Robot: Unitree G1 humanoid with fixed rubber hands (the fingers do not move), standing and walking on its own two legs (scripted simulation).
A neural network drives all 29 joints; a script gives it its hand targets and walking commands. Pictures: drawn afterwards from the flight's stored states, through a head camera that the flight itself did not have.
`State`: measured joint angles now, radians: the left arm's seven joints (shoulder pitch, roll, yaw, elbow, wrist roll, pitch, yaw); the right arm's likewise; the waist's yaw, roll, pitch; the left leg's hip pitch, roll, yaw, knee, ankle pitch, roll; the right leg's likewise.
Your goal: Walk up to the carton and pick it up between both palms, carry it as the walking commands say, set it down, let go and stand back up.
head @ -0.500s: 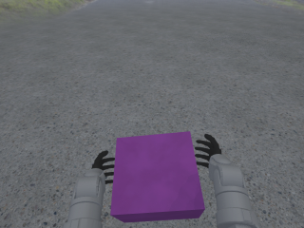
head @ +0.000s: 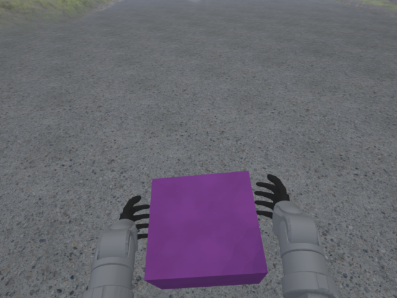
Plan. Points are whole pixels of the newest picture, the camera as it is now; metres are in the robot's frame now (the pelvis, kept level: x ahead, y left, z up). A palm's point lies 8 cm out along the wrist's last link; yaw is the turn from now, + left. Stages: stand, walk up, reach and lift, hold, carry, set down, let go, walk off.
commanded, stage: hold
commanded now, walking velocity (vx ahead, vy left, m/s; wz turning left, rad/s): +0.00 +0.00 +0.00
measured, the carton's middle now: (204, 230) +0.33 +0.00 -0.05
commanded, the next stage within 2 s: carry in 0.40 s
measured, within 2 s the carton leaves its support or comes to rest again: neither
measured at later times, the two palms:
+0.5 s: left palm (129, 228) +0.29 +0.16 +0.03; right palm (280, 209) +0.30 -0.16 +0.06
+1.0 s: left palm (166, 189) +0.36 +0.08 +0.08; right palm (312, 183) +0.31 -0.22 +0.12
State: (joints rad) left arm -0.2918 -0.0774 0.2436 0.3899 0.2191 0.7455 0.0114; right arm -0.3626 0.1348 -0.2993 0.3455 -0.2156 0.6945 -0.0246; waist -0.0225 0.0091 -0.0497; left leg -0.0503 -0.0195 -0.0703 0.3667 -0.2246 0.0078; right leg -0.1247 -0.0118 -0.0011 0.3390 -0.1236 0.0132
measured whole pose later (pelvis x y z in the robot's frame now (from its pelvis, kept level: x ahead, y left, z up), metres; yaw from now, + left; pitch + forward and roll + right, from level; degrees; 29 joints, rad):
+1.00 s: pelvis +0.00 -0.01 -0.01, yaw -13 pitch +7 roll -4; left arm -0.45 -0.16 0.20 -0.13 0.20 1.17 0.33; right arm -0.58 0.19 -0.23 -0.02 -0.20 1.04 -0.28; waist -0.02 -0.01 -0.05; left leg -0.34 0.13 0.10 0.55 -0.32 0.00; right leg -0.63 0.03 0.00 1.06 -0.38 0.00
